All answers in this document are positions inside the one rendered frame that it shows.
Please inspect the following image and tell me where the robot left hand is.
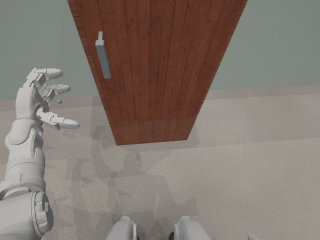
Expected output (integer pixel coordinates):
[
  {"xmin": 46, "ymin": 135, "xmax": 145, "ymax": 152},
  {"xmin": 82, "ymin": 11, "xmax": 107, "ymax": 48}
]
[{"xmin": 15, "ymin": 68, "xmax": 80, "ymax": 131}]

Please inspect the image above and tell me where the cupboard door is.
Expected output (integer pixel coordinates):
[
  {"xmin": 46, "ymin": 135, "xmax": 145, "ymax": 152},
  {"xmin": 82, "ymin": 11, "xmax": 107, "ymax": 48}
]
[{"xmin": 74, "ymin": 0, "xmax": 244, "ymax": 122}]

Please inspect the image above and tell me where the left robot shin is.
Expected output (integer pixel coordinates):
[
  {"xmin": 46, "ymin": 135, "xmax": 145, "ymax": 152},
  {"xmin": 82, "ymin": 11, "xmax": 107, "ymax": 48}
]
[{"xmin": 120, "ymin": 216, "xmax": 131, "ymax": 221}]

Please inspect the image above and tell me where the robot right thigh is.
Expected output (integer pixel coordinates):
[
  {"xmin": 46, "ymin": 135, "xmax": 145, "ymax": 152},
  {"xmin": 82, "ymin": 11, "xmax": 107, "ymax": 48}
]
[{"xmin": 173, "ymin": 220, "xmax": 211, "ymax": 240}]

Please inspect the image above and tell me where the left robot forearm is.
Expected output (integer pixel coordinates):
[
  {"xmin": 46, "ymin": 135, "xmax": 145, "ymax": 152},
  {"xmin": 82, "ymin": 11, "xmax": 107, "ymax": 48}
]
[{"xmin": 0, "ymin": 119, "xmax": 46, "ymax": 201}]

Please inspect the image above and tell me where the left robot upper arm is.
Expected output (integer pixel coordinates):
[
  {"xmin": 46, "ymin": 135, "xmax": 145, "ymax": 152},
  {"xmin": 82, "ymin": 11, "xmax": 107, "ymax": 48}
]
[{"xmin": 0, "ymin": 191, "xmax": 54, "ymax": 240}]

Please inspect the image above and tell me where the handle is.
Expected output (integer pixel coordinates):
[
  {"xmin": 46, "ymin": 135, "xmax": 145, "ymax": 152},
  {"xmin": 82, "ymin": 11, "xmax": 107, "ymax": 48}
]
[{"xmin": 95, "ymin": 31, "xmax": 111, "ymax": 79}]

